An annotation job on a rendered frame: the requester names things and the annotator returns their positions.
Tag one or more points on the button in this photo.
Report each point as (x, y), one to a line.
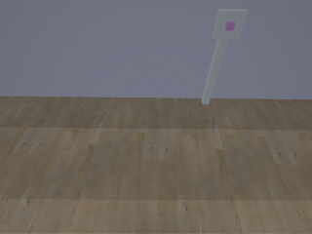
(230, 25)

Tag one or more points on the panel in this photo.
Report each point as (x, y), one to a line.
(222, 36)

